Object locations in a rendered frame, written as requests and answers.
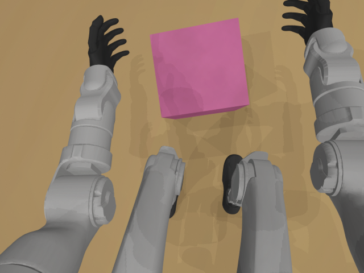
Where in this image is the robot left forearm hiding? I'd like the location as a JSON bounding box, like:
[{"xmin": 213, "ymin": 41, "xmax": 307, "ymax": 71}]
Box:
[{"xmin": 44, "ymin": 65, "xmax": 121, "ymax": 220}]

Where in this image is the robot left upper arm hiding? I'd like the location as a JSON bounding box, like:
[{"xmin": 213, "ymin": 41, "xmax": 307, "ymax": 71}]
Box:
[{"xmin": 0, "ymin": 175, "xmax": 116, "ymax": 273}]

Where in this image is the right robot thigh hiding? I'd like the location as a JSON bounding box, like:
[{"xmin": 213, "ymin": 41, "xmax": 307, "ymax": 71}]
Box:
[{"xmin": 233, "ymin": 159, "xmax": 292, "ymax": 273}]

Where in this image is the robot right hand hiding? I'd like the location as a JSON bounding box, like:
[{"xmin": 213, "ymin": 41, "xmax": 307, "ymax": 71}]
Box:
[{"xmin": 282, "ymin": 0, "xmax": 333, "ymax": 45}]

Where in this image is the carton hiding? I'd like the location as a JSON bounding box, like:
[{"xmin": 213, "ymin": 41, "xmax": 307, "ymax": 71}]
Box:
[{"xmin": 150, "ymin": 18, "xmax": 249, "ymax": 119}]

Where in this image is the robot left foot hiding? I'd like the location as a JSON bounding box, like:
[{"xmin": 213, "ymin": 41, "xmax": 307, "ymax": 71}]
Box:
[{"xmin": 169, "ymin": 177, "xmax": 184, "ymax": 218}]

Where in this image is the robot left hand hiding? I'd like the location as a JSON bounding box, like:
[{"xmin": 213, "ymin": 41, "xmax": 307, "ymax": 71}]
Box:
[{"xmin": 88, "ymin": 15, "xmax": 129, "ymax": 74}]

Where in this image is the robot right upper arm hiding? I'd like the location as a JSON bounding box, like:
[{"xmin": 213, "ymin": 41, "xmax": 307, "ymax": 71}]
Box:
[{"xmin": 310, "ymin": 140, "xmax": 364, "ymax": 273}]

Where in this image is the robot right forearm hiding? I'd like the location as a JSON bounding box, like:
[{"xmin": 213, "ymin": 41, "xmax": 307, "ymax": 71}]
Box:
[{"xmin": 303, "ymin": 27, "xmax": 364, "ymax": 143}]

